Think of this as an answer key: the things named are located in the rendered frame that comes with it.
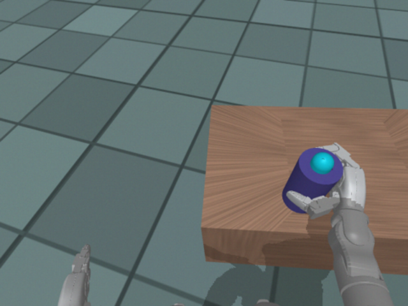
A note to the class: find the left robot hand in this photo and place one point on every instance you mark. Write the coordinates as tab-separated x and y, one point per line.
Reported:
75	289

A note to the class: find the right robot arm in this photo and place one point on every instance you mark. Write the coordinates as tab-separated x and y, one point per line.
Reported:
357	273

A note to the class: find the right robot hand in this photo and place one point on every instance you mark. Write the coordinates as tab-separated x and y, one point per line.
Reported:
348	192

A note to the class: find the bottle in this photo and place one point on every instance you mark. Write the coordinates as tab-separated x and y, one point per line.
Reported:
315	174

